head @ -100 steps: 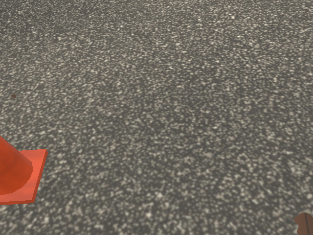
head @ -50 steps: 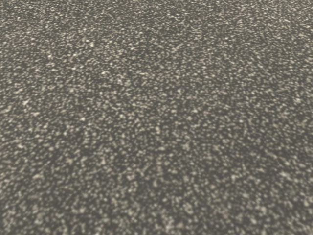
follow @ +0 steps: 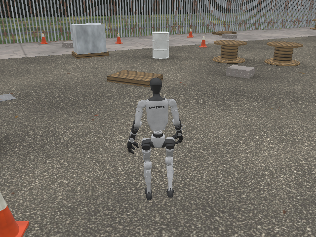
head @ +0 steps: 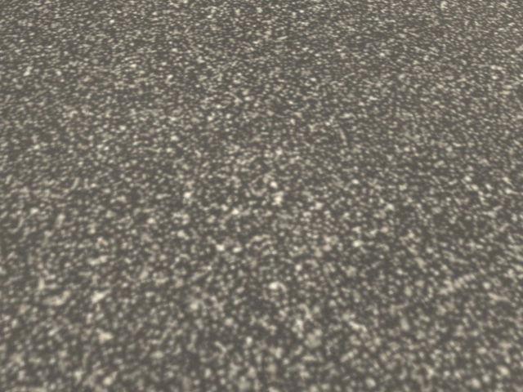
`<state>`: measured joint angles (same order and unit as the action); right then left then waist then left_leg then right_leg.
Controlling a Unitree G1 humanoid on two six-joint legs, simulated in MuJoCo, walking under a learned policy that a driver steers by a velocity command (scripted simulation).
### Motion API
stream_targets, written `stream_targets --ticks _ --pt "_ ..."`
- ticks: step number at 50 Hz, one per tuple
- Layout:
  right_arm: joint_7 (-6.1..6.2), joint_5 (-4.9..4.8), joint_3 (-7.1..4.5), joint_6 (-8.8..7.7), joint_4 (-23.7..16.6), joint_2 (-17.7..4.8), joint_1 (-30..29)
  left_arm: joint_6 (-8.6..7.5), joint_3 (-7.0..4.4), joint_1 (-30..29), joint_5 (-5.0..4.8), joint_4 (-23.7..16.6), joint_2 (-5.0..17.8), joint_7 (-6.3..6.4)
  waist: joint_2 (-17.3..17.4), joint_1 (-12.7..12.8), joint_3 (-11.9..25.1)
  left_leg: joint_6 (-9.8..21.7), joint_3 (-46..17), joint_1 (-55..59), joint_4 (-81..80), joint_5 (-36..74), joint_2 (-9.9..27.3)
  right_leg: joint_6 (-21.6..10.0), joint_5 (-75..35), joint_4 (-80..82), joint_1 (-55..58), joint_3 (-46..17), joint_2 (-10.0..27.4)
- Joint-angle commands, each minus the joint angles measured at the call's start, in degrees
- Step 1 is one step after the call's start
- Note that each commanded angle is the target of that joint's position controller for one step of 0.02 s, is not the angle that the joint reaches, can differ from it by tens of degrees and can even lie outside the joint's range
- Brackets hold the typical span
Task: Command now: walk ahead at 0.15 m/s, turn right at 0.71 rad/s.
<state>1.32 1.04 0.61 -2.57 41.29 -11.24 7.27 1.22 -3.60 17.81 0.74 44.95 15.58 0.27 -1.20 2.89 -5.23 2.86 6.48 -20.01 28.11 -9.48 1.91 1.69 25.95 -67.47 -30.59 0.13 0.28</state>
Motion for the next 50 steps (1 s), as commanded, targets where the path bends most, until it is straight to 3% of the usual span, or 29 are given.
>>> stream_targets --ticks 1,3,5,7,9,10,11,12,13,15,17,20,24,29,30,31,32,33,34,35,36,37,38,40,43,47,50 --pt "0.71 0.14 -2.72 -1.11 -3.36 -7.41 -0.54 1.95 -1.37 6.79 0.52 -3.5 1.93 -0.45 8.57 1.19 10.75 9.75 -6.22 6.56 -9.37 34.26 17.14 0.31 -5.1 3.1 0.96 -0.23 3.06" --pt "0.53 0.39 -3.0 -1.09 -3.46 -7.4 -2.3 2.56 -1.01 3.56 0.35 -5.52 1.29 -1.52 10.74 1.5 9.92 7.03 -1.07 2.75 -9.6 24.96 15.48 -0.92 -11.94 12.62 5.68 0.48 4.27" --pt "0.26 0.46 -3.77 -0.85 -3.4 -8.7 -1.89 2.87 -1.07 0.51 0.23 -7.01 2.14 -2.46 11.32 0.51 9.75 5.28 1.37 1.6 -8.47 16.45 15.66 -1.85 -15.13 19.28 9.64 2.26 3.58" --pt "-0.28 0.19 -4.72 -0.21 -3.02 -10.33 0.23 3.03 -1.4 -2.15 0.3 -8.51 3.42 -2.78 9.9 -0.83 9.42 4.12 1.83 2.75 -5.57 11.03 17.51 -2.62 -13.09 23.71 11.5 4.28 2.41" --pt "-0.7 -0.36 -5.42 0.74 -2.69 -11.25 1.62 2.59 -1.8 -2.54 0.63 -9.38 4.17 -2.71 7.32 -0.62 8.68 1.41 3.34 2.37 0.73 3.87 17.62 -3.94 -12.99 30.73 15.51 5.41 1.02" --pt "-0.97 0.06 -5.65 1.57 -1.71 -10.98 4.8 1.88 -2.31 -0.02 1.1 -8.43 5.57 -2.38 1.94 -0.18 9.21 -1.05 4.88 0.93 8.8 -3.71 15.11 -5.1 -14.67 35.39 19.79 2.86 0.38" --pt "-1.53 0.86 -5.47 2.81 -2.06 -9.48 8.65 0.93 -3.58 1.78 1.26 -8.64 11.8 -1.32 -14.57 -0.69 6.74 -4.89 8.94 -7.2 25.61 -22.47 8.53 -8.11 -28.38 44.86 21.85 -14.42 10.83" --pt "-1.05 0.88 -4.55 4.21 -6.29 -7.84 7.11 0.71 -5.17 2.65 0.98 -10.72 18.97 -1.17 -19.79 -0.74 8.49 -7.61 0.38 -20.23 36.91 -34.15 -1.17 -18.4 -43.17 47.42 25.43 -35.42 21.19" --pt "-0.57 1.24 -4.37 4.71 -6.67 -9.32 3.97 1.2 -5.83 4.92 0.01 -10.62 18.06 -0.94 -11.78 2.25 12.39 -7.25 -6.7 -20.96 41.84 -30.52 0.05 -20.78 -34.48 49.4 27.0 -34.2 20.0" --pt "-0.2 0.26 -4.55 3.84 -6.13 -9.66 1.84 2.17 -4.35 -2.44 0.21 -11.21 13.36 -0.15 -7.25 -1.29 7.18 -6.19 -9.51 -19.82 37.64 -18.32 1.83 -16.56 -23.1 49.26 21.36 -24.65 12.4" --pt "-0.18 1.25 -4.88 3.81 -4.8 -10.71 3.55 2.46 -3.39 -6.98 -0.35 -12.77 10.08 0.0 -7.32 -2.85 8.49 -6.05 -8.62 -15.12 35.96 -13.36 0.83 -14.2 -27.45 48.27 18.66 -20.34 8.19" --pt "-0.44 0.74 -4.33 4.42 -4.79 -9.27 3.27 2.13 -3.95 -4.69 -0.28 -12.16 11.18 -0.64 -2.51 -2.13 10.62 -6.18 -9.49 -13.44 30.95 -13.15 -0.94 -14.07 -28.44 47.3 19.93 -21.86 7.11" --pt "-0.15 0.34 -4.01 4.54 -4.87 -9.28 2.83 2.36 -4.26 -4.14 0.26 -12.08 11.75 -0.74 -4.41 -1.01 10.72 -5.49 -10.41 -12.77 23.71 -12.05 -2.33 -14.39 -18.89 48.11 21.07 -26.08 7.36" --pt "0.01 -0.46 -3.53 4.57 -3.51 -8.48 5.02 1.88 -1.84 -5.68 1.33 -10.86 7.3 -0.88 -6.25 -0.76 11.72 -3.04 -6.87 0.28 15.59 -12.91 -2.24 -13.11 -23.26 47.48 15.36 -23.49 7.43" --pt "-0.46 -0.12 -3.2 4.35 -2.8 -7.89 7.13 1.85 -1.35 -4.19 1.22 -9.89 6.43 -0.87 -5.5 -1.05 14.08 -2.3 -5.64 4.76 12.56 -13.27 -2.51 -12.94 -6.31 49.35 14.37 -23.74 7.01" --pt "-1.01 0.14 -3.1 4.2 -1.97 -7.39 9.26 1.99 -1.47 -4.09 1.27 -9.41 7.73 -0.97 -6.27 -2.22 13.02 -1.13 -3.39 9.95 8.9 -12.73 -4.06 -12.45 9.4 50.61 10.07 -23.62 6.36" --pt "-1.44 0.19 -3.18 4.04 -1.05 -7.63 11.14 1.91 -1.45 -5.19 1.39 -9.32 8.34 -0.86 -6.15 -3.86 10.06 0.8 -2.9 15.13 5.34 -13.22 -5.1 -11.42 18.31 51.13 3.49 -22.67 6.17" --pt "-1.7 0.23 -3.23 3.66 -0.04 -8.24 14.16 1.55 -1.14 -7.77 1.74 -9.71 7.63 -0.54 -3.43 -6.41 6.46 3.05 -6.18 17.39 0.05 -18.04 -4.21 -9.83 20.44 47.67 -1.38 -19.71 4.86" --pt "-1.71 0.63 -3.45 2.83 1.35 -10.53 19.82 1.04 -0.46 -10.96 1.78 -11.09 4.69 -0.2 7.04 -8.67 3.85 6.12 -23.31 18.68 -11.34 -32.14 5.38 -7.11 15.1 31.47 -7.19 -11.71 0.0" --pt "-2.02 0.32 -5.59 2.41 1.26 -17.67 18.08 -0.02 -0.23 -14.84 0.56 -14.13 5.36 -0.4 14.65 -7.68 -2.92 10.92 -48.58 15.07 -24.12 -45.19 17.21 -3.41 2.57 21.99 -17.3 0.14 -6.53" --pt "-2.04 0.64 -6.04 2.32 0.86 -16.89 15.07 -1.39 -0.57 -17.29 1.09 -14.75 7.01 -0.53 8.85 -5.94 -5.99 11.73 -52.79 9.78 -26.67 -44.78 17.22 -2.7 -5.66 18.57 -16.56 -5.29 -2.48" --pt "-2.22 -0.01 -5.95 1.93 0.63 -15.66 12.87 -2.18 -0.73 -15.86 0.86 -13.86 7.6 -1.07 7.37 -3.86 -4.69 10.34 -47.63 8.47 -24.27 -37.36 14.63 -1.47 -10.57 18.16 -13.26 -5.64 -1.4" --pt "-2.5 -0.49 -5.99 1.45 0.68 -14.74 12.41 -2.52 -0.69 -14.89 1.37 -12.8 7.63 -1.44 6.45 -3.62 -2.32 8.52 -41.61 8.99 -22.65 -30.13 11.13 -0.27 -13.05 17.96 -10.41 -4.8 -1.33" --pt "-2.35 -1.0 -5.96 0.74 1.12 -13.27 13.07 -2.51 -0.34 -13.27 2.32 -11.58 5.75 -2.14 8.69 -3.84 1.89 7.21 -34.12 8.79 -20.98 -21.76 5.72 1.07 -15.62 16.61 -5.29 -2.67 -2.04" --pt "-2.28 -1.13 -6.57 0.45 2.04 -12.62 16.93 -2.29 0.42 -17.06 1.45 -12.93 3.68 -1.88 9.31 -5.99 2.67 8.37 -33.51 10.78 -19.23 -18.16 3.74 2.35 -16.0 19.82 -5.89 -1.94 -2.21" --pt "-2.25 -0.7 -7.71 0.47 2.22 -13.73 20.3 -3.08 1.07 -24.39 0.62 -15.19 3.15 -1.49 10.13 -9.56 2.85 9.83 -36.82 14.31 -16.39 -17.11 3.09 3.27 -11.92 30.65 -5.12 -2.26 -3.51" --pt "-2.5 -0.38 -8.41 0.63 1.47 -14.58 17.78 -3.85 1.11 -25.09 -0.22 -16.03 3.73 -1.01 10.63 -8.92 3.21 9.94 -38.89 11.26 -13.67 -15.96 2.58 2.73 -8.34 38.3 2.97 -2.52 -4.7"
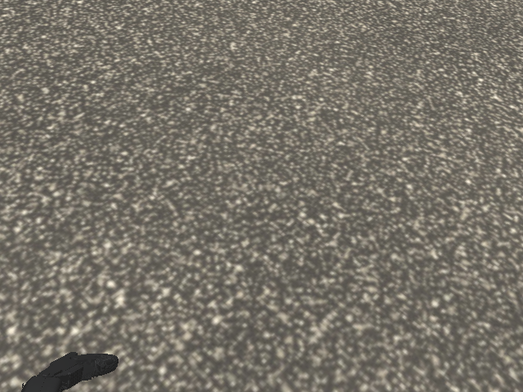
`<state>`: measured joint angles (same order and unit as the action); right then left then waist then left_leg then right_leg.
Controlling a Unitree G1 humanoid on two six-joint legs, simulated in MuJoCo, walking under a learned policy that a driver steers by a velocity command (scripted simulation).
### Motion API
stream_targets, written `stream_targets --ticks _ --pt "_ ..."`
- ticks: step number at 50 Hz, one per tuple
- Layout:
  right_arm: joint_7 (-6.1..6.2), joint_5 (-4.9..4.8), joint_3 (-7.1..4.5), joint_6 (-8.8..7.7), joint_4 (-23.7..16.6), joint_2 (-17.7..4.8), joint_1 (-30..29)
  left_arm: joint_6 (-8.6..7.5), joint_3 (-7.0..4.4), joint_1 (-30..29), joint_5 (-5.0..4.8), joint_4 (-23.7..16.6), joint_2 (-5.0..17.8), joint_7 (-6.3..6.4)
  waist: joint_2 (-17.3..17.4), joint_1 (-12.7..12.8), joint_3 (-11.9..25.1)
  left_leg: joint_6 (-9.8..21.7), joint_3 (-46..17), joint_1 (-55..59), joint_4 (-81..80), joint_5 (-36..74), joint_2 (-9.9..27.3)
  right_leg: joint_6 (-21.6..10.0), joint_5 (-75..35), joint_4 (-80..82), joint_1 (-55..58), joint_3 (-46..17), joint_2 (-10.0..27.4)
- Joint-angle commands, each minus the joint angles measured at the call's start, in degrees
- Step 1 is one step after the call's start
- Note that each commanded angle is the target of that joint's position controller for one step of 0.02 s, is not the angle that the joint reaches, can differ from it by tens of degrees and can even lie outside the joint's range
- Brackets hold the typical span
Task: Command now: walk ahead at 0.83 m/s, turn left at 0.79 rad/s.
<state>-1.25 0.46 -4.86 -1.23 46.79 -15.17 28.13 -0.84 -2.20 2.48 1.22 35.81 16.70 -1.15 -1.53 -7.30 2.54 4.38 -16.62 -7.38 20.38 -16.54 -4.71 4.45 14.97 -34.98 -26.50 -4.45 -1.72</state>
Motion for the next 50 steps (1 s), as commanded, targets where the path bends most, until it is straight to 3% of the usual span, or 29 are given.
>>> stream_targets --ticks 1,3,4,5,6,7,9,11,15,18,20,21,23,24,25,26,27,28,29,32,34,38,42,44,46,47,48,49,50 --pt "-0.02 0.2 -3.1 -0.71 -4.73 -10.8 -5.65 -2.21 -0.38 -7.29 -1.19 -6.37 2.91 0.91 10.56 3.08 -4.03 7.63 -15.7 -5.43 -4.79 -6.93 8.84 -0.75 1.21 9.14 6.22 2.01 -2.75" --pt "-0.08 -0.45 -2.85 -1.48 -5.63 -9.46 -9.29 -3.36 -1.83 4.72 -0.71 -3.17 6.96 2.76 5.54 9.68 0.83 4.14 -10.83 -19.92 5.09 -2.31 4.66 -3.53 -3.21 13.23 32.55 0.28 1.3" --pt "-0.1 -1.4 -1.77 -2.51 -6.54 -5.9 -9.65 -3.81 -3.43 15.06 0.93 -2.05 12.34 3.83 -3.3 14.9 7.54 2.19 -2.86 -27.78 21.77 -5.68 0.12 -5.92 9.76 15.34 46.58 -10.39 13.07" --pt "0.29 -2.97 -0.13 -2.96 -9.88 -2.22 -10.13 -3.14 -4.75 19.71 2.57 -0.96 17.95 4.1 -16.63 15.53 13.59 0.86 5.95 -40.8 36.42 -15.7 -4.25 -10.43 30.89 21.17 53.53 -34.77 26.91" --pt "0.98 -1.41 -0.07 -1.83 -9.06 -5.47 -11.86 -2.87 -4.26 15.81 3.08 -0.81 13.87 3.83 -9.24 12.95 7.43 1.07 8.97 -44.44 45.82 -9.03 2.89 -11.74 31.98 20.4 45.54 -35.85 28.0" --pt "0.46 0.39 -0.49 -1.38 -8.67 -7.09 -15.13 -3.04 -2.78 14.38 2.58 -1.55 8.76 3.41 -2.9 12.85 2.77 1.12 10.17 -44.51 48.42 -4.69 4.41 -10.93 26.21 19.76 40.09 -28.27 24.56" --pt "-1.62 1.76 -0.43 -0.64 -8.38 -6.29 -16.64 -3.58 -1.52 15.39 2.17 0.29 5.42 2.87 -2.27 11.55 -1.61 0.4 11.78 -43.66 49.01 -0.23 7.57 -9.4 12.37 22.13 34.57 -14.71 19.0" --pt "-3.07 1.76 0.15 0.47 -9.63 -5.15 -19.52 -4.42 -1.27 18.5 1.24 2.92 4.74 2.15 -5.04 11.37 -4.88 0.18 13.32 -46.56 51.66 1.46 8.95 -8.37 2.42 23.44 33.05 -7.17 16.36" --pt "-4.33 1.6 1.44 1.02 -13.73 -4.17 -26.99 -5.94 -0.69 20.32 0.67 6.22 3.09 1.18 -4.57 9.47 -8.21 -0.03 14.95 -48.86 52.01 7.45 9.43 -8.04 -16.66 25.86 29.16 3.76 15.72" --pt "-5.09 1.94 3.28 0.37 -16.42 -2.75 -33.17 -6.61 -0.24 21.83 0.77 8.95 2.74 1.33 -2.33 8.83 -12.28 1.14 18.96 -39.52 35.97 11.97 7.72 -7.53 -24.78 30.94 21.12 10.81 13.16" --pt "-5.16 1.79 4.3 -0.16 -16.68 -1.72 -35.04 -6.59 -0.38 24.11 0.41 11.29 5.29 1.29 -1.16 8.54 -13.14 3.9 24.19 -26.36 26.03 12.13 3.69 -8.56 -43.67 34.12 18.2 12.91 13.93" --pt "-4.74 1.77 4.18 -0.22 -15.94 -2.58 -34.5 -6.38 -0.71 25.71 0.22 12.42 7.75 1.51 -2.61 7.96 -11.05 4.6 26.68 -21.46 24.53 10.07 0.71 -8.99 -61.34 30.9 21.15 13.3 14.38" --pt "-2.8 2.65 2.85 -0.24 -12.28 -6.41 -20.91 -5.24 -1.51 25.23 0.27 14.42 13.29 2.37 -7.23 -1.02 -2.21 6.39 24.93 -4.38 21.92 2.61 -2.13 -10.75 -81.55 11.97 24.15 12.48 17.11" --pt "-1.41 2.91 1.48 -0.36 -8.47 -9.08 -7.98 -4.68 -1.66 22.88 -0.38 14.56 14.71 2.53 -7.73 -8.37 4.17 7.8 20.56 11.0 15.74 4.53 -0.41 -10.92 -77.27 -3.56 19.66 11.48 16.7" --pt "-0.08 3.77 -0.34 -0.54 -5.5 -14.58 -0.57 -4.59 -0.86 22.76 -0.13 13.33 10.52 2.11 -4.3 -9.11 10.27 7.75 10.59 26.77 14.61 -4.03 8.51 -10.65 -44.91 -24.13 7.67 10.16 11.59" --pt "0.46 5.13 -1.14 -1.73 -6.63 -18.83 -2.25 -4.74 1.23 31.02 -1.96 10.35 0.14 0.99 11.22 0.54 20.32 10.48 -17.74 41.12 10.96 -11.08 30.41 -10.03 15.78 -48.58 -11.1 4.29 3.39" --pt "0.97 3.37 -1.26 -1.62 -7.2 -16.72 -1.57 -4.95 -0.74 22.15 -2.63 8.94 8.01 1.53 2.08 -4.63 21.83 8.32 -24.86 33.17 0.94 -12.15 29.98 -11.43 8.31 -52.05 -13.45 -2.07 2.56" --pt "1.18 3.14 -0.44 -2.19 -4.67 -13.89 -5.76 -4.74 -1.01 18.21 -2.88 7.58 7.24 1.42 2.44 -0.34 7.72 6.83 -14.14 21.81 -1.49 -7.57 26.52 -11.17 1.07 -49.02 -16.05 -0.94 4.97" --pt "0.9 2.8 0.26 -2.82 -4.23 -10.39 -9.29 -4.35 -0.44 19.18 -2.29 8.6 5.05 0.91 1.72 2.82 0.43 5.98 -6.9 12.27 -4.09 -3.03 24.32 -10.82 -1.46 -44.61 -14.54 0.08 7.42" --pt "0.83 1.3 1.72 -4.37 -2.8 -4.42 -11.84 -0.79 -0.12 24.9 -0.54 12.83 0.81 -0.64 4.85 8.8 -4.9 2.27 8.89 -1.19 -10.03 1.09 18.68 -9.25 -2.84 -40.57 -7.5 0.39 10.12" --pt "0.47 0.02 1.82 -5.7 -1.08 -3.53 -11.21 0.5 -0.44 19.94 -0.28 11.41 -0.09 -1.28 5.23 9.56 -8.81 -0.31 16.47 -2.51 -13.15 8.52 16.75 -8.92 -5.78 -38.49 -12.07 1.5 10.77" --pt "0.34 0.46 2.39 -6.95 0.67 -1.77 -10.64 0.19 0.23 9.68 -1.29 7.51 -1.23 -2.08 7.04 9.6 -11.47 -3.54 30.73 -3.1 -14.75 32.02 10.38 -10.06 -18.47 -26.07 -12.89 8.92 7.09" --pt "2.57 -0.05 1.96 -6.85 1.43 -6.59 -8.29 -0.53 0.77 5.23 -0.71 5.54 0.35 -3.29 4.77 10.7 -9.46 -4.64 34.48 5.0 -10.63 63.41 13.27 -13.01 -23.91 -9.14 -3.56 16.68 1.44" --pt "4.16 0.36 0.75 -5.47 0.25 -11.4 -10.05 0.06 -0.32 13.99 -0.93 7.9 4.01 -3.03 8.22 16.26 -2.65 -5.21 33.5 9.7 1.36 82.46 15.86 -14.3 -18.72 -8.82 7.29 17.85 -2.59" --pt "4.52 1.41 -0.27 -3.28 -2.23 -14.09 -16.99 0.75 -3.19 35.88 -0.67 14.03 9.86 -1.71 7.89 27.37 5.82 -4.05 30.43 2.95 30.83 82.0 17.62 -18.33 -9.32 -7.74 28.68 12.24 -3.57" --pt "3.26 1.27 -0.12 -2.51 -1.85 -11.79 -19.05 0.66 -4.69 39.61 -1.69 15.46 11.78 -0.51 0.59 28.59 4.54 -3.44 30.92 -5.85 56.26 41.6 9.91 -21.87 -8.15 -0.61 35.41 6.51 -1.09" --pt "1.93 2.81 2.83 -3.54 -4.79 -1.77 -20.15 1.13 -5.12 32.79 -2.08 15.67 13.56 0.14 -13.36 20.01 -3.42 -3.74 26.49 -27.44 77.54 -11.55 -0.22 -23.59 -18.16 -5.95 36.17 -3.59 1.7" --pt "1.57 1.18 3.89 -4.89 -11.26 -0.79 -13.69 1.23 -5.25 26.93 -0.33 12.51 16.74 0.24 -14.72 12.11 7.51 -5.1 14.22 -42.26 83.5 -13.6 -0.18 -34.61 -3.79 7.06 46.13 -32.18 11.37" --pt "1.36 2.25 4.25 -6.54 -11.7 -4.19 -15.56 1.11 -5.11 24.36 0.14 10.23 13.7 0.67 -4.62 12.57 5.63 -3.84 10.17 -45.07 77.0 -9.43 2.84 -33.04 16.25 21.55 42.26 -44.86 15.84"
Over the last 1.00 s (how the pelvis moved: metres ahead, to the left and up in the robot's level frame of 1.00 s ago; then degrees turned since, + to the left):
0.17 -0.08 0.01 -13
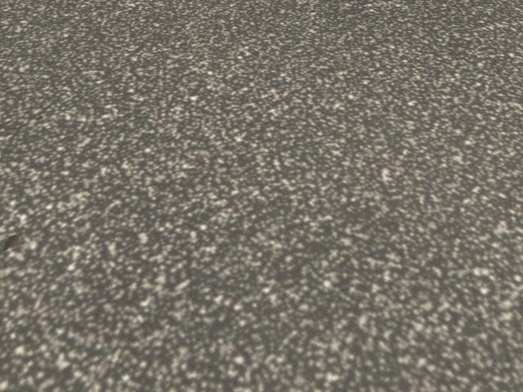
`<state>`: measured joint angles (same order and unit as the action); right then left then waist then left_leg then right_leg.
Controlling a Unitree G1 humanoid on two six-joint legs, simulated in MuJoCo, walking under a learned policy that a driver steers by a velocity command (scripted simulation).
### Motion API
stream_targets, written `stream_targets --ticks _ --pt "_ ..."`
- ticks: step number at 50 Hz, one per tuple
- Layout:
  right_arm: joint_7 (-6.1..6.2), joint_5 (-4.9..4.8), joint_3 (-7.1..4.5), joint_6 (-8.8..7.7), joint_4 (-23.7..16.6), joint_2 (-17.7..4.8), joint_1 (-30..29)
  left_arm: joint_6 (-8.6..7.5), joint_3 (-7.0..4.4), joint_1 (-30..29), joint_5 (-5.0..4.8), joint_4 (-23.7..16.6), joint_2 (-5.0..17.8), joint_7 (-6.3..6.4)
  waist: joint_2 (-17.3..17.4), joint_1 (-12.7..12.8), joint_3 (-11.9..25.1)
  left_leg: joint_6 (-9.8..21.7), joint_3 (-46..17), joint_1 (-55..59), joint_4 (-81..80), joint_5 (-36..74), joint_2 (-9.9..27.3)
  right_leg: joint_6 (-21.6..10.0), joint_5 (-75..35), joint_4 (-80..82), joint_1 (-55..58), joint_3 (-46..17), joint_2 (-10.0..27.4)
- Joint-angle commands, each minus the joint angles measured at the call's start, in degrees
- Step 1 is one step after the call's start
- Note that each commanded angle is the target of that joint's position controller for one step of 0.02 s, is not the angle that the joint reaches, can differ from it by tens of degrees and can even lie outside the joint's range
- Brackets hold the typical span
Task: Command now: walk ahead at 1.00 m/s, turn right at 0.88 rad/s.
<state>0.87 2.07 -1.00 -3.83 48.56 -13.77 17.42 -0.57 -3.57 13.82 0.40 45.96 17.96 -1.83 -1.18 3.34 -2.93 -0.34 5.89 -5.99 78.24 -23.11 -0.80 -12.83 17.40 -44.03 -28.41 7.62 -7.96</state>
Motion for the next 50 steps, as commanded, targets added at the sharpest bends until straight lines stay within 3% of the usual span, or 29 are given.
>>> stream_targets --ticks 1,3,4,6,8,10,12,14,15,16,17,18,19,20,21,23,25,28,31,33,34,35,36,37,38,39,42,47,50 --pt "-0.96 0.62 -0.16 -4.39 -12.68 -8.47 -6.82 0.47 -2.93 10.86 1.2 0.27 8.64 1.63 4.63 -0.61 3.46 0.85 -12.56 -44.45 11.79 2.17 1.98 -12.23 17.72 34.01 33.91 -54.53 21.34" --pt "-0.7 2.38 0.36 -2.58 -12.76 -7.89 -8.24 -1.47 -2.39 8.27 0.64 0.1 8.25 1.94 8.34 -4.65 -2.0 -1.11 -12.28 -37.08 2.61 3.05 5.24 -9.65 6.01 33.31 18.19 -45.43 16.83" --pt "-0.79 2.58 0.7 -1.05 -12.74 -7.25 -8.4 -2.45 -1.92 7.56 0.36 0.29 7.31 2.11 8.8 -5.97 -3.38 -2.36 -11.61 -33.77 -1.81 3.13 6.85 -8.83 3.04 34.03 11.84 -40.53 14.15" --pt "-1.25 2.26 1.31 0.28 -14.92 -6.4 -12.84 -4.01 -2.12 6.99 0.02 -0.34 8.38 1.91 7.3 -5.36 -4.34 -4.03 -8.6 -28.6 -14.09 7.07 8.21 -7.82 -4.06 35.91 4.49 -33.11 9.8" --pt "-1.83 1.06 2.14 0.03 -17.56 -4.67 -19.37 -4.33 -2.38 8.05 -0.24 -0.05 8.13 1.83 5.11 -2.8 -5.37 -4.33 -6.34 -24.76 -27.33 17.64 7.24 -5.17 -19.76 33.82 3.43 -28.05 6.4" --pt "-1.83 0.22 2.81 -0.44 -18.54 -2.68 -21.5 -3.55 -3.05 11.24 -1.14 1.06 8.82 1.48 2.94 0.41 -2.02 -2.85 -3.29 -20.61 -38.17 26.84 2.71 -0.6 -38.55 27.75 8.68 -24.48 3.95" --pt "-1.35 -0.35 2.73 -0.81 -18.99 -2.97 -21.95 -2.57 -3.47 14.06 -1.19 1.9 9.3 1.3 -0.48 2.79 1.81 -1.49 -2.52 -16.65 -44.19 29.44 -1.58 2.86 -46.85 22.1 14.38 -24.74 3.32" --pt "-0.07 -0.18 1.51 -1.32 -18.27 -6.16 -17.24 -2.29 -3.82 12.58 -0.76 1.21 9.78 1.89 -3.41 0.35 5.41 -0.81 -5.44 -8.11 -50.25 28.93 -4.16 6.3 -48.84 13.19 17.0 -27.92 2.52" --pt "0.59 -0.44 0.41 -1.74 -16.61 -8.89 -11.02 -2.51 -4.17 9.28 -0.59 -0.03 10.73 2.09 -3.77 -3.78 8.2 -0.47 -7.4 -1.22 -52.9 31.64 -3.28 7.95 -46.04 4.6 16.4 -28.98 2.01" --pt "1.03 -0.27 -0.76 -2.39 -13.44 -11.75 -0.37 -2.86 -4.08 5.2 -0.96 -1.82 10.09 2.07 -2.39 -9.72 12.52 0.41 -9.9 9.09 -55.16 38.33 1.02 9.69 -38.16 -8.18 13.22 -27.18 0.28" --pt "1.17 0.88 -1.4 -2.8 -11.39 -14.47 7.08 -2.76 -2.5 6.37 -1.56 -3.84 2.67 2.4 6.35 -9.94 18.87 2.59 -19.11 23.5 -48.87 59.49 16.39 10.75 11.23 -24.86 2.62 -20.7 -3.36" --pt "0.0 2.24 -1.57 -2.16 -13.41 -14.88 8.3 -2.03 -1.69 16.44 -3.61 -5.9 1.55 3.91 13.65 -4.98 30.81 9.06 -35.5 35.18 -40.28 83.03 35.73 11.78 27.06 -40.79 -6.5 -16.78 -3.31" --pt "0.32 0.76 -2.86 -1.45 -14.2 -14.21 2.88 -1.32 -2.08 15.53 -1.84 -5.62 5.92 4.15 13.93 -5.69 35.27 13.86 -39.58 30.87 -46.01 67.36 33.84 11.94 15.84 -45.29 -8.6 -15.12 1.2" --pt "0.81 0.16 -1.43 -1.01 -15.5 -8.39 -2.46 -0.42 -2.6 9.81 -0.26 -5.71 7.51 3.57 8.97 -5.39 27.81 12.27 -30.67 21.27 -49.63 53.5 27.17 12.59 9.2 -40.94 -9.19 -13.3 4.01" --pt "0.89 0.28 -0.22 -0.5 -14.46 -4.76 -3.98 0.33 -2.73 6.32 0.72 -6.11 7.11 2.41 7.78 -4.98 19.73 10.53 -24.03 14.14 -51.92 47.53 21.89 13.47 7.53 -37.42 -10.17 -12.13 4.93" --pt "1.05 -0.31 -0.37 -0.36 -11.63 -5.74 -1.84 2.08 -1.96 4.38 1.59 -7.11 4.04 0.26 9.48 -4.35 11.4 10.82 -17.73 2.42 -55.41 51.74 18.35 14.3 8.43 -32.67 -7.12 -12.79 6.16" --pt "0.18 -0.45 -1.19 -1.14 -9.22 -7.55 -0.53 2.7 -0.61 4.93 1.71 -7.8 0.71 -0.18 8.7 -2.37 10.04 12.28 -15.98 -3.68 -57.32 55.86 17.94 13.75 8.67 -26.46 -3.42 -13.26 5.03" --pt "-1.04 -0.2 -0.97 -1.46 -8.06 -7.38 -3.79 2.51 1.09 5.22 1.67 -7.5 -0.99 -0.09 8.79 0.38 11.41 11.09 -10.85 -10.26 -58.83 56.47 15.09 12.22 2.18 -10.12 5.85 -12.07 4.99" --pt "-2.17 -1.11 -1.58 -0.09 -6.75 -8.71 -3.7 2.37 2.23 1.46 1.33 -7.54 -0.33 0.53 11.92 -0.42 9.69 9.72 -10.51 -13.09 -59.29 47.23 10.72 12.57 -5.17 2.44 13.62 -8.09 5.05" --pt "-2.48 -1.8 -2.89 1.45 -6.92 -11.45 -3.27 1.75 2.3 0.17 1.36 -7.95 0.95 1.27 9.47 -0.09 8.02 8.27 -12.71 -15.43 -56.05 36.81 9.58 12.03 -9.15 11.28 18.42 -7.6 4.57" --pt "-2.45 -1.92 -3.18 2.17 -6.96 -11.31 -1.82 1.22 2.07 0.08 1.72 -8.1 2.18 1.67 7.67 -0.32 6.84 6.37 -14.39 -17.92 -53.96 28.21 8.38 11.24 -9.78 15.56 21.37 -8.63 5.66" --pt "-2.55 -1.88 -2.8 2.58 -7.61 -9.1 0.43 0.77 1.55 0.64 2.37 -8.96 5.03 2.24 2.09 -0.81 7.38 3.63 -14.58 -21.11 -49.78 14.9 6.01 9.51 -9.38 20.13 24.46 -16.07 14.08" --pt "-2.54 -1.34 -1.92 3.0 -8.94 -3.75 4.02 0.69 1.38 0.36 2.47 -10.62 8.41 2.86 -10.19 -3.29 9.09 1.12 -9.23 -24.13 -37.24 -8.72 -0.32 7.33 -20.75 23.13 26.87 -27.99 29.42" --pt "-1.42 -1.54 -2.41 4.39 -9.15 -6.17 4.96 1.56 -0.48 -0.71 1.18 -10.92 11.96 3.78 -16.12 -1.28 9.81 1.3 -5.09 -25.96 -24.99 -13.77 -3.2 -0.09 -18.63 26.78 19.58 -30.02 33.53" --pt "-1.02 -0.88 -3.62 5.5 -8.41 -9.39 4.26 1.75 0.57 -2.19 0.47 -11.02 7.54 4.18 -9.94 -2.24 6.47 1.24 -7.69 -26.0 -18.97 -10.42 -0.85 -0.54 -14.2 28.26 16.77 -27.25 29.88" --pt "-0.96 -0.92 -4.29 6.14 -7.74 -9.38 4.82 1.66 1.64 -6.27 0.48 -11.21 4.02 4.45 -8.39 -4.86 3.37 0.75 -7.19 -26.02 -16.41 -6.86 -0.33 0.88 -13.79 28.83 14.33 -22.31 26.37" --pt "-1.24 -0.91 -4.98 7.48 -6.78 -8.55 6.73 1.07 2.08 -9.96 0.95 -12.29 1.18 5.04 -6.86 -6.92 4.49 -1.96 -5.0 -24.23 -10.19 -1.81 0.61 0.97 -25.07 27.28 15.22 -12.29 23.21" --pt "-3.32 -1.57 -3.94 8.36 -11.44 -4.86 -0.62 0.35 0.78 -6.74 1.45 -11.12 2.06 4.75 -7.86 -4.2 5.82 -1.61 -4.12 -20.8 -25.4 -0.24 3.09 2.05 -22.93 24.26 19.28 -6.9 24.98" --pt "-3.91 -1.93 -4.15 8.37 -13.63 -5.93 -2.7 0.39 -0.65 -4.78 1.7 -10.35 4.59 3.76 -9.63 -2.82 7.22 0.06 -0.85 -14.98 -34.22 -1.8 1.68 3.36 -22.5 21.2 19.56 -5.21 26.82"
Over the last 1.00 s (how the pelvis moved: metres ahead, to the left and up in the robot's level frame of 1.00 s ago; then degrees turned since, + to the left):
0.79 0.18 -0.06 0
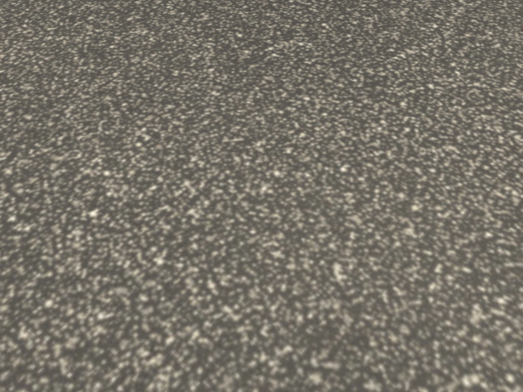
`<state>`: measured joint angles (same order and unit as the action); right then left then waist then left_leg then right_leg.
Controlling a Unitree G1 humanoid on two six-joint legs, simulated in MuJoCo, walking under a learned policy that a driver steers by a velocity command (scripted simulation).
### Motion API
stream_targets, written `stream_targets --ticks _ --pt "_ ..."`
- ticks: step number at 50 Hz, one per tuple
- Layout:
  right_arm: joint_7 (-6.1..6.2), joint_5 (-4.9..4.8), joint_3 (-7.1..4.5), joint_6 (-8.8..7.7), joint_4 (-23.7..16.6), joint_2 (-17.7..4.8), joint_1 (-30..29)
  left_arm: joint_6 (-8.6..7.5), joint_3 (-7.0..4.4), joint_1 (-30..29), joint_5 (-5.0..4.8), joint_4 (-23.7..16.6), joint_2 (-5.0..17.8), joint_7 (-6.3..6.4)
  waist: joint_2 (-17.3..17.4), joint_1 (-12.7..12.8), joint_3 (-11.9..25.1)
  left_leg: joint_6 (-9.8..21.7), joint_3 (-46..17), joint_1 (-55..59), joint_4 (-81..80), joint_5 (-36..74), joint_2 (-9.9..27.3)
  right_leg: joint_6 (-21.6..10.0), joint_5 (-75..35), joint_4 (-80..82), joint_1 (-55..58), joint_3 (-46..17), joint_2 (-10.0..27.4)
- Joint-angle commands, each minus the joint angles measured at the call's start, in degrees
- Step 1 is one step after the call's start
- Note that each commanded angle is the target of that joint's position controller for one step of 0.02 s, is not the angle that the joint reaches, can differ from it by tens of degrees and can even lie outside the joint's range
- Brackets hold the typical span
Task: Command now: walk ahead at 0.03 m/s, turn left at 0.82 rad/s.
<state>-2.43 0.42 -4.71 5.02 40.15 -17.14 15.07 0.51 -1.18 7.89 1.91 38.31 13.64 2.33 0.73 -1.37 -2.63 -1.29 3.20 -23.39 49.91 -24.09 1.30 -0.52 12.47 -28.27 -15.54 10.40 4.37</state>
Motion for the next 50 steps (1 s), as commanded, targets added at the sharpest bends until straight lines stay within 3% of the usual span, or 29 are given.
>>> stream_targets --ticks 1,2,3,4,5,6,8,9,10,11,13,15,18,22,28,33,35,36,37,38,39,40,41,42,43,44,46,48,50 --pt "-0.69 -0.39 -0.56 -0.58 -5.72 -2.79 -0.55 -0.6 -3.46 1.48 -0.03 -2.53 9.66 -0.72 -11.31 1.77 7.03 1.61 2.69 4.05 -9.25 -0.1 -0.82 -8.09 -16.86 3.77 6.64 -7.36 14.94" --pt "-0.67 -0.35 -0.63 -0.81 -5.74 -2.63 0.47 -0.44 -3.85 1.24 -0.52 -2.41 10.23 -1.04 -9.78 0.49 7.11 2.36 3.56 7.73 -15.11 3.51 -1.6 -6.16 -14.63 0.34 5.0 -5.4 14.57" --pt "-0.28 0.08 -0.92 -1.33 -4.94 -3.45 2.47 -0.23 -4.13 2.83 -0.73 -1.71 10.03 -1.38 -5.63 -0.62 7.17 3.23 1.66 12.93 -21.98 9.04 -2.48 -2.65 -7.87 -5.51 1.18 -2.62 12.86" --pt "0.57 0.95 -2.16 -2.14 -4.6 -8.91 4.78 0.23 -3.97 5.23 -0.63 -1.88 8.39 -1.92 8.14 -1.19 5.0 5.73 -14.32 18.19 -31.62 15.87 6.62 1.97 7.82 -19.67 -9.6 1.9 7.51" --pt "0.88 0.83 -4.41 -2.53 -5.97 -18.59 6.17 1.06 -2.57 0.25 -0.65 -7.46 4.76 -1.58 21.0 -1.69 2.14 15.13 -37.27 19.27 -31.49 41.25 20.3 5.67 27.04 -29.12 -26.39 -1.81 -3.52" --pt "1.34 0.67 -4.81 -2.28 -5.6 -16.65 9.8 1.58 -2.48 -4.31 0.3 -7.83 6.57 -0.98 11.1 -5.58 5.29 19.09 -34.66 20.98 -30.8 40.81 19.78 4.96 26.4 -36.76 -27.19 -10.57 -2.26" --pt "2.38 0.5 -3.13 -1.47 -6.37 -12.08 1.46 0.99 -2.76 -2.08 -1.06 -5.7 7.2 -1.17 6.3 -0.48 2.12 15.38 -25.06 16.52 -30.37 30.36 11.66 3.83 13.93 -35.62 -25.52 -13.58 -0.69" --pt "2.68 -0.1 -2.64 -1.32 -7.3 -10.69 -2.2 0.68 -3.09 -1.07 -0.44 -5.09 8.25 -1.21 7.43 0.8 2.67 13.67 -23.02 15.79 -29.99 31.14 8.88 3.72 10.25 -35.08 -24.12 -13.05 -1.14" --pt "2.47 -0.21 -2.38 -1.35 -7.62 -9.69 -2.35 0.61 -3.3 1.31 0.64 -3.67 9.26 -1.65 6.91 0.81 6.23 13.51 -22.32 15.86 -31.59 20.72 6.71 3.85 7.73 -35.41 -21.31 -12.5 -1.73" --pt "2.02 -0.11 -1.9 -1.62 -7.55 -8.69 -1.87 0.83 -3.43 3.31 0.98 -2.26 9.69 -2.29 6.18 0.69 8.26 13.55 -22.38 17.07 -34.08 6.08 6.3 3.73 5.73 -35.13 -20.74 -11.8 -1.92" --pt "1.38 0.22 -1.2 -2.6 -6.48 -7.45 0.32 1.07 -3.28 3.33 0.73 -1.32 9.17 -3.7 7.38 -0.36 6.24 13.53 -24.79 18.31 -38.92 -9.18 7.06 3.56 3.56 -31.17 -22.91 -10.37 -1.74" --pt "1.27 0.51 -0.74 -4.11 -4.69 -6.94 2.93 0.62 -2.96 1.63 0.49 -0.89 8.28 -4.59 7.43 -1.34 3.13 13.02 -24.78 20.07 -41.65 -8.71 8.6 3.17 -0.18 -25.48 -24.59 -9.87 -0.85" --pt "1.57 1.01 -0.88 -6.27 -3.32 -8.57 4.58 0.02 -3.04 0.34 -0.07 -0.23 8.88 -5.23 6.71 -1.97 1.45 12.42 -22.54 22.75 -43.59 -8.86 10.94 1.91 -2.72 -21.27 -26.33 -10.22 -0.7" --pt "2.46 1.78 -0.61 -8.06 -2.32 -8.44 4.46 -0.44 -3.34 -0.42 -1.15 -0.2 8.82 -5.96 4.7 -1.72 -2.55 11.57 -17.49 23.82 -45.52 -7.76 14.54 0.44 -3.54 -21.76 -30.95 -15.32 -2.92" --pt "3.23 2.01 -0.5 -9.97 0.03 -8.0 3.77 -0.67 -3.21 -2.03 -0.47 -1.71 8.52 -7.14 2.57 -0.83 -5.09 10.01 -8.29 27.58 -47.49 -2.89 17.01 -1.34 -4.5 -22.57 -35.27 -13.44 0.47" --pt "2.88 2.66 -0.78 -10.27 3.82 -8.52 7.45 -0.6 -1.92 -9.14 -0.77 -5.55 7.18 -8.04 2.74 -3.29 -7.75 9.07 2.26 31.39 -46.45 11.3 16.13 -6.37 -0.26 -17.98 -34.29 -6.15 1.52" --pt "2.78 2.43 -0.77 -10.25 4.1 -9.83 5.32 -0.5 -1.93 -4.71 -1.0 -4.99 7.33 -7.28 4.06 0.02 -3.24 7.61 8.61 29.24 -37.23 47.3 14.27 -9.72 4.33 -15.78 -21.06 -0.35 -3.78" --pt "2.9 2.25 -0.92 -9.85 4.23 -11.07 5.3 -0.65 -2.64 1.84 -1.13 -3.29 8.6 -6.76 5.01 3.55 1.73 7.37 10.34 27.87 -26.07 67.74 13.93 -10.85 7.02 -17.17 -11.23 2.04 -8.18" --pt "3.05 1.83 -1.07 -9.18 3.61 -12.31 3.54 -1.12 -3.8 13.76 -1.12 -0.07 10.47 -6.31 4.6 10.05 8.45 6.74 11.43 21.58 -9.58 75.73 13.17 -12.15 7.65 -15.34 4.49 2.3 -11.62" --pt "3.03 2.1 -0.26 -9.37 2.46 -10.91 2.17 -1.29 -5.98 26.72 -0.36 3.97 15.39 -5.48 -0.8 15.94 15.4 4.78 10.75 7.16 10.51 62.06 10.78 -13.69 11.21 -10.97 24.87 -5.73 -10.43" --pt "1.29 2.17 2.29 -10.26 -1.46 -1.07 1.35 -1.03 -7.44 23.22 -0.36 3.98 22.6 -4.35 -19.77 9.51 14.1 1.09 7.92 -17.23 31.78 0.1 -1.71 -19.6 32.96 3.86 33.52 -40.12 5.8" --pt "1.18 2.22 2.32 -11.47 -4.26 -4.09 -4.21 -1.29 -7.36 22.47 -1.43 2.17 22.28 -4.39 -12.73 10.75 17.87 1.96 -6.15 -24.48 38.59 -0.04 -3.64 -21.71 31.21 13.24 35.56 -60.55 9.9" --pt "1.18 2.08 2.14 -12.33 -5.69 -6.16 -8.46 -1.31 -7.35 21.94 -0.85 3.29 21.26 -3.74 -7.57 10.36 11.89 2.74 -8.11 -29.47 38.22 4.19 -0.03 -20.2 23.01 13.25 33.76 -55.84 9.99" --pt "1.34 2.1 2.8 -12.84 -5.05 -5.68 -7.13 -1.66 -6.97 21.05 -1.12 3.83 19.12 -3.2 -1.16 7.68 7.57 2.71 -8.04 -26.54 32.2 7.85 3.02 -18.8 14.69 12.67 25.74 -49.64 8.78" --pt "1.47 2.76 3.04 -12.48 -4.63 -5.4 -6.34 -2.02 -6.42 17.88 -1.09 3.28 17.33 -2.77 1.75 4.97 4.9 2.19 -7.55 -22.61 27.54 8.09 4.74 -17.39 12.11 13.12 17.96 -44.2 6.38" --pt "1.44 3.57 3.23 -11.4 -4.2 -5.34 -4.16 -2.37 -5.52 14.88 -1.23 2.62 15.33 -2.62 1.37 2.21 3.15 1.29 -7.62 -19.18 24.97 7.47 5.47 -17.23 10.02 14.15 11.8 -40.25 4.0" --pt "1.11 4.12 3.37 -8.96 -4.07 -5.35 -3.44 -3.4 -4.58 13.81 -1.66 2.23 13.25 -2.88 0.29 0.27 0.03 -0.34 -6.77 -17.29 19.79 4.97 6.22 -18.29 7.58 16.57 4.73 -36.29 1.09" --pt "0.63 3.78 3.94 -7.9 -6.25 -4.59 -8.65 -4.51 -4.28 13.96 -1.8 2.59 12.87 -3.03 0.1 0.5 -3.86 -1.44 -3.08 -17.76 10.68 9.94 6.09 -17.61 2.46 20.85 0.25 -31.15 -1.47" --pt "-0.13 2.84 4.77 -8.35 -7.25 -2.96 -13.06 -5.54 -3.83 15.19 -1.88 3.84 11.56 -3.17 -0.8 2.18 -5.6 -0.97 -0.42 -15.86 -0.82 20.99 5.45 -15.37 -9.55 22.71 0.32 -25.44 -3.6"
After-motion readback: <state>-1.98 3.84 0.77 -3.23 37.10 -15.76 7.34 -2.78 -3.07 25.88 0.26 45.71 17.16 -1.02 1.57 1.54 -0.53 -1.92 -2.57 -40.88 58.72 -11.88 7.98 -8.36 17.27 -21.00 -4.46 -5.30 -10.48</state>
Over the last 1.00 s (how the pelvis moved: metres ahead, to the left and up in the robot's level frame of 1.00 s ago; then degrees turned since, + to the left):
0.45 0.03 0.04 -10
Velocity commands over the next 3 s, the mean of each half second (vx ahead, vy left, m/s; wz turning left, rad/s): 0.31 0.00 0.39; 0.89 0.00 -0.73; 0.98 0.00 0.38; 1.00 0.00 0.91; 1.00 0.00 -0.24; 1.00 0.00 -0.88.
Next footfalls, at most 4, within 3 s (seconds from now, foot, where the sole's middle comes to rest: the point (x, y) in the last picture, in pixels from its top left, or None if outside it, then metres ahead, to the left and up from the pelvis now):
0.08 left None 0.02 0.11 -0.77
0.74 right None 0.41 -0.11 -0.77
1.22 left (301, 243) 0.91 -0.11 -0.77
1.62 right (364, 153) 1.29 -0.36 -0.77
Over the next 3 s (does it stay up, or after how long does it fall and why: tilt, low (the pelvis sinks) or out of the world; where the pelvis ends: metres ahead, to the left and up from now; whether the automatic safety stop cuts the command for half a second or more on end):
stays up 2.33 0.12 -0.02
